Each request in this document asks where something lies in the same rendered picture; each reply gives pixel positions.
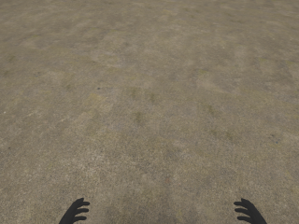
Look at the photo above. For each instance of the right robot hand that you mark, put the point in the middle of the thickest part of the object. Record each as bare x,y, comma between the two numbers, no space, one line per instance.
255,216

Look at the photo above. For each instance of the left robot hand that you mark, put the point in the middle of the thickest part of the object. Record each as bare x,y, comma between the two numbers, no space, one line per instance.
69,216

